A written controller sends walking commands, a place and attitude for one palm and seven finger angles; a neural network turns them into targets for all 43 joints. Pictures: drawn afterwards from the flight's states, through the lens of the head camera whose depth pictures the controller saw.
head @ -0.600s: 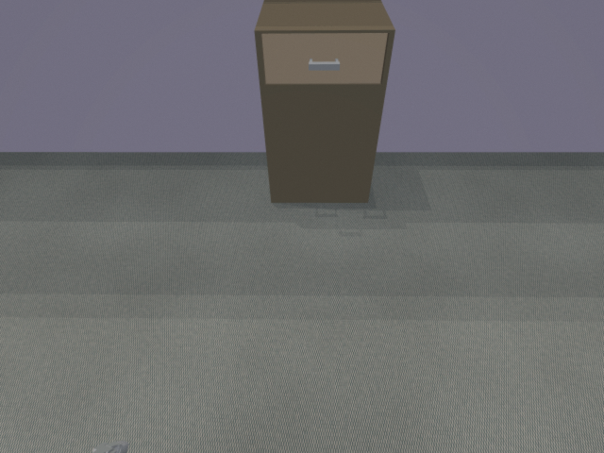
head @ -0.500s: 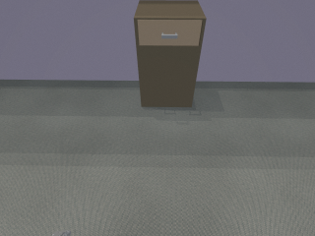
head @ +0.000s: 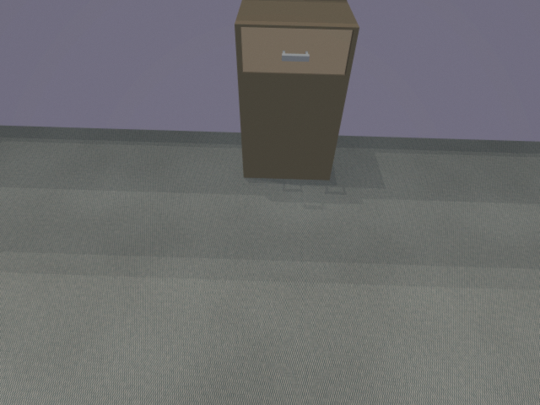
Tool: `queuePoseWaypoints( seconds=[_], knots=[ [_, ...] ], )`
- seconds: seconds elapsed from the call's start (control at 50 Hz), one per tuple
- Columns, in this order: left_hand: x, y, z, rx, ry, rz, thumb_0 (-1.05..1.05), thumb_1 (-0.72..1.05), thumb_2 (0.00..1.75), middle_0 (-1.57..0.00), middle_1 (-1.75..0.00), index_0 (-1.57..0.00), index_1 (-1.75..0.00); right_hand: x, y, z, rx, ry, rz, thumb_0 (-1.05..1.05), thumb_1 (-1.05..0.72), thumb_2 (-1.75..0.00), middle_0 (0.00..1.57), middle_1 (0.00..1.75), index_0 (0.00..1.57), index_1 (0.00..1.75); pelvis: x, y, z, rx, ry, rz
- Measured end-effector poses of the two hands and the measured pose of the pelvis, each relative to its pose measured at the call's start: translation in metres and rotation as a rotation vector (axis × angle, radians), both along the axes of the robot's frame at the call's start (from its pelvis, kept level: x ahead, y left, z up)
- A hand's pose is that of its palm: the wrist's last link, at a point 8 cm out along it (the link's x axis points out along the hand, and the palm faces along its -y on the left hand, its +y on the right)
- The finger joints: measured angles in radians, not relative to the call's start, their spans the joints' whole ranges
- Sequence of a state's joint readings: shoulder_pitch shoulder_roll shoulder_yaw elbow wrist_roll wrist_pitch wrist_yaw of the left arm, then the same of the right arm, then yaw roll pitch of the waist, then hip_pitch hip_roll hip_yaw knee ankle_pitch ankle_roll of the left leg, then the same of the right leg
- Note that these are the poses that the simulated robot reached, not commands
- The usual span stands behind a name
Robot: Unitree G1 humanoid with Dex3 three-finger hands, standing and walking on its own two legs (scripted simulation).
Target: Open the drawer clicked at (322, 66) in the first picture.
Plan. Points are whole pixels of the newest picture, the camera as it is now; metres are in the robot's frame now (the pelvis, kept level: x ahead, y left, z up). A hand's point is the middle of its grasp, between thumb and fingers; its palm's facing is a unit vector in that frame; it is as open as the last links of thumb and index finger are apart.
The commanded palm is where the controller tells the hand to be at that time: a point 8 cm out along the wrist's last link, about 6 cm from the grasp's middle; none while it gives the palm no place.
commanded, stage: stand and wait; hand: left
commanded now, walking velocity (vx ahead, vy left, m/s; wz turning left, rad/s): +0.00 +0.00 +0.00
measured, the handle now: (295, 55) +1.40 -0.02 -0.06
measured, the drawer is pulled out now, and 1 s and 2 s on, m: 0.00 0.00 0.00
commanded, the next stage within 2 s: look at it before walking up in 0.22 s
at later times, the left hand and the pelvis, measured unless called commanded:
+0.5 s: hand out of the picture +0.07 +0.25 -0.16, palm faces -0.02 -0.94 -0.33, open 7.4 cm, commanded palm none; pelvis +0.00 +0.01 +0.00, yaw +0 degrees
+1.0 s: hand out of the picture +0.08 +0.25 -0.15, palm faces -0.02 -0.94 -0.34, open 7.4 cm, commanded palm none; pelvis +0.01 +0.01 +0.00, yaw +0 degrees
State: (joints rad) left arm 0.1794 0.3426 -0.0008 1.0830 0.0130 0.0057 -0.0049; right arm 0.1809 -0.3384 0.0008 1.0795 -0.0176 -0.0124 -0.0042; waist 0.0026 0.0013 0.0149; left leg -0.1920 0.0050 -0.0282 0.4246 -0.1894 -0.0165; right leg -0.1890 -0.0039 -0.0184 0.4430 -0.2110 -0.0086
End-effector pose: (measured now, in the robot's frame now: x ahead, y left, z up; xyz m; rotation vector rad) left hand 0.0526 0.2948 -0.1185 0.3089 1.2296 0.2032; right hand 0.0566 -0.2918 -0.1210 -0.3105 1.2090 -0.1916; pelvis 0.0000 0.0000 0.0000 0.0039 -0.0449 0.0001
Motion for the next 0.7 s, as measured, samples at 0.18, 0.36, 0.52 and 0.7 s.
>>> queuePoseWaypoints(
  seconds=[0.18, 0.36, 0.52, 0.7],
  knots=[
    [0.001, 0.004, 0.001, 0.003, -0.005, -0.001, 0.01, 0.9, 0.9, -0.2, -0.3, -0.2, -0.3, 0.003, 0.004, 0.001, 0.006, -0.005, 0.003, 0.01, -0.9, -0.9, 0.21, 0.3, 0.21, 0.3, -0.001, 0.003, 0.001, 0.0, -0.001, 0.001],
    [0.005, 0.003, 0.0, -0.006, -0.006, -0.006, 0.01, 0.9, 0.9, -0.2, -0.3, -0.2, -0.3, 0.008, 0.007, 0.002, 0.008, -0.008, 0.006, 0.01, -0.9, -0.9, 0.21, 0.3, 0.21, 0.3, 0.001, 0.004, 0.002, 0.0, 0.005, 0.001],
    [0.009, 0.002, 0.0, -0.011, -0.006, -0.008, 0.01, 0.9, 0.9, -0.2, -0.3, -0.2, -0.3, 0.014, 0.008, 0.004, 0.005, -0.009, 0.005, 0.01, -0.9, -0.9, 0.21, 0.3, 0.21, 0.3, 0.005, 0.006, 0.002, -0.001, 0.005, 0.001],
    [0.015, 0.004, 0.0, -0.01, -0.005, -0.009, 0.01, 0.9, 0.9, -0.2, -0.3, -0.2, -0.3, 0.02, 0.008, 0.005, 0.002, -0.008, 0.009, 0.01, -0.9, -0.9, 0.21, 0.3, 0.21, 0.3, 0.008, 0.006, 0.003, -0.001, 0.008, 0.002]
  ],
)
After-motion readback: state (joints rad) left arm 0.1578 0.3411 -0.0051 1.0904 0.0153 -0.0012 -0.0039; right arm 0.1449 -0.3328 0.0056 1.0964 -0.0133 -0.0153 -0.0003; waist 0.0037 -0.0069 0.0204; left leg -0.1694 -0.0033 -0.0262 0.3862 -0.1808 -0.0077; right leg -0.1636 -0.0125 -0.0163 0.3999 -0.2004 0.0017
